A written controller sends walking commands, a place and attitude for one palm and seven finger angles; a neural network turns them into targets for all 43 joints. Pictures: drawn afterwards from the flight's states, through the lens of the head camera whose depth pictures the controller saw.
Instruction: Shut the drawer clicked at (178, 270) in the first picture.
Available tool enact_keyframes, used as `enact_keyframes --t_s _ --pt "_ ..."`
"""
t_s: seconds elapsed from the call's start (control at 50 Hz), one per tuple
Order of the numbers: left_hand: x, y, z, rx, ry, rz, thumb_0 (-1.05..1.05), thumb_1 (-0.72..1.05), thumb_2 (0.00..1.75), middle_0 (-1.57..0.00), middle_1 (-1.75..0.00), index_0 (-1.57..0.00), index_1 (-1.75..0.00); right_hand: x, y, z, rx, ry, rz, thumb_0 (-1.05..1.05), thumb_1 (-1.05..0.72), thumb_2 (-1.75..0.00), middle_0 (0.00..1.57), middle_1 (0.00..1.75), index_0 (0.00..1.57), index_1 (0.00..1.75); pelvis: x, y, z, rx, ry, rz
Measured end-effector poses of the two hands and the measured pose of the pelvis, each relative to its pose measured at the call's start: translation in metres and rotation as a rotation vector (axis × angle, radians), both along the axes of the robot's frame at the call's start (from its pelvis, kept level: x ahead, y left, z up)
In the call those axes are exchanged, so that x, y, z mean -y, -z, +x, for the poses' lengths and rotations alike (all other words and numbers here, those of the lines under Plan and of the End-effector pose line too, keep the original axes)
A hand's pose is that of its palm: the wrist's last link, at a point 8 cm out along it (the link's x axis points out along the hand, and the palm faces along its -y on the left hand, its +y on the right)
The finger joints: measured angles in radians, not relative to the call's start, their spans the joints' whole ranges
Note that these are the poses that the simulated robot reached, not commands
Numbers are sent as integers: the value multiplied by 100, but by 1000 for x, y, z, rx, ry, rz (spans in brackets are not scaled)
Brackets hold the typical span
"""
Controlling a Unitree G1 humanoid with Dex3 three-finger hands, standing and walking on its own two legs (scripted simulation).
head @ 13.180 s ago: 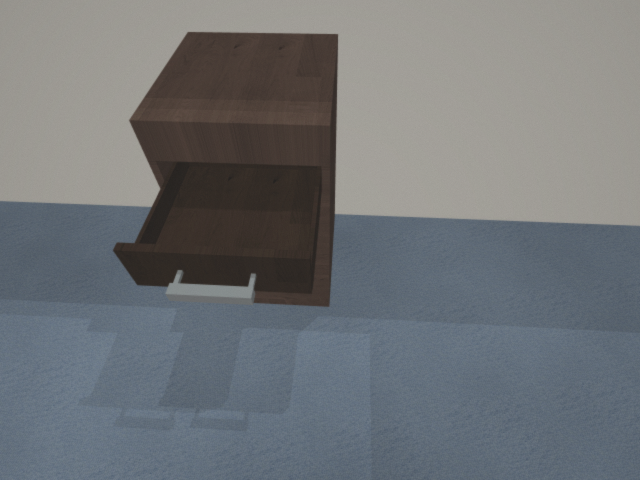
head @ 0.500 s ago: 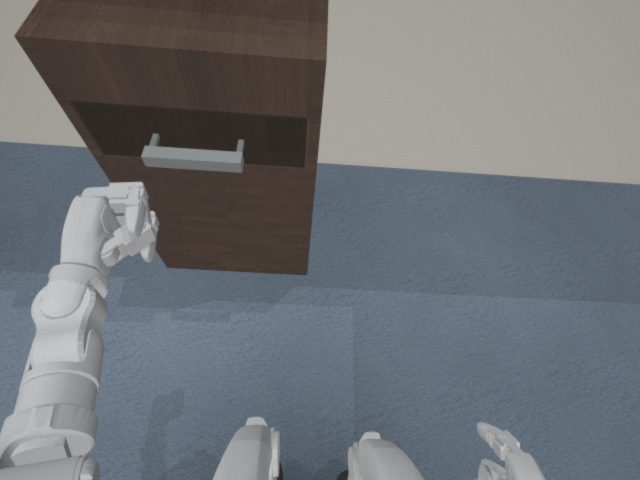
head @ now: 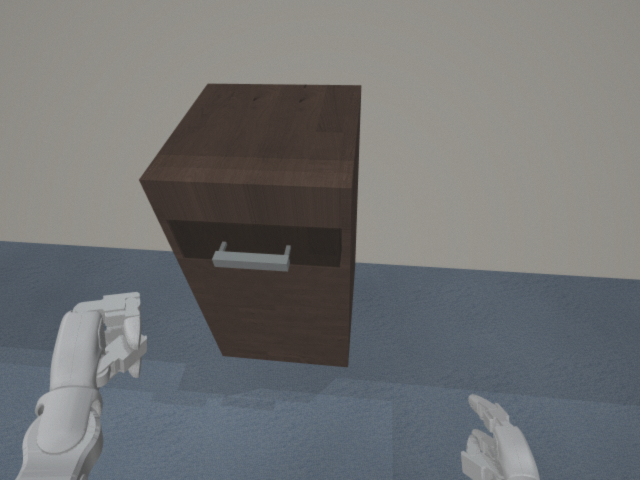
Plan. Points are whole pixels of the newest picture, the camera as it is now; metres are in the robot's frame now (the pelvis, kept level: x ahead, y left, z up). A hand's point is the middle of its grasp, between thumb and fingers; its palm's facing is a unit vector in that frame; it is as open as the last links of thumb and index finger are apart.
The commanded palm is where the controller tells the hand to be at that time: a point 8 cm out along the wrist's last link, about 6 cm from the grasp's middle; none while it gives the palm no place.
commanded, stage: draw the hand back to the body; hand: left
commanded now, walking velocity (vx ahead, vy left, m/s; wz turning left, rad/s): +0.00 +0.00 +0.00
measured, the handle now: (253, 254) +0.61 +0.21 -0.18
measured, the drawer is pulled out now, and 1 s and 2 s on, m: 0.00 0.00 0.00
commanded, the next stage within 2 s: step back with the hand held close in 0.42 s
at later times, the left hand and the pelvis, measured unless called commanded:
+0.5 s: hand (83, 392) +0.16 +0.22 +0.16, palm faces +0.40 -0.83 -0.39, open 3.2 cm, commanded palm +0.11 +0.26 +0.18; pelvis -0.01 -0.02 +0.00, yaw +0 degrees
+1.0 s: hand (47, 413) +0.14 +0.24 +0.16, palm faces +0.30 -0.81 -0.51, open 3.2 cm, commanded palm +0.08 +0.28 +0.18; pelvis -0.05 +0.00 +0.00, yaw -1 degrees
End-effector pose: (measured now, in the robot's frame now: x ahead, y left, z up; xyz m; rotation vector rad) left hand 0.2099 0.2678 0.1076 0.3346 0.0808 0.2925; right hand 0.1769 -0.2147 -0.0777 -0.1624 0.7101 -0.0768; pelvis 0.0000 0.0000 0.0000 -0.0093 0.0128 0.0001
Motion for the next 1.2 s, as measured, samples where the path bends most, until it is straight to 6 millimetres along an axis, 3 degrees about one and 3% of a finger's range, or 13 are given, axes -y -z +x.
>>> enact_keyframes --t_s 0.26,0.32,0.5,0.62,0.84,1.2 --pt "6 -76 -72 179 -40 161 1 90 90 -140 -160 -140 -160 9 -10 10 83 -45 9 1 -91 -90 20 30 20 30 11 -5 1 63 -5 5" --pt "8 -87 -84 217 -48 190 1 90 90 -140 -160 -140 -160 12 -10 8 89 -46 11 1 -91 -90 20 30 20 30 14 -5 -2 73 -8 4" --pt "15 -68 -91 184 -68 135 1 89 90 -140 -160 -140 -160 21 -6 -9 81 -28 3 1 -91 -90 20 30 20 30 22 -5 -13 93 -8 6" --pt "16 -79 -89 237 -28 184 1 89 90 -140 -160 -141 -160 29 -6 -22 71 -8 -8 1 -91 -90 20 30 20 30 24 -5 -17 80 -5 -4" --pt "8 -71 -85 166 62 233 1 89 90 -140 -160 -140 -159 44 1 -61 -53 101 -61 1 -91 -90 20 30 20 30 8 -6 -31 17 14 3" --pt "-19 -74 -135 234 37 272 1 89 90 -140 -160 -140 -159 3 -4 -84 8 38 -61 1 -91 -90 20 30 20 30 -12 2 -77 4 3 -15"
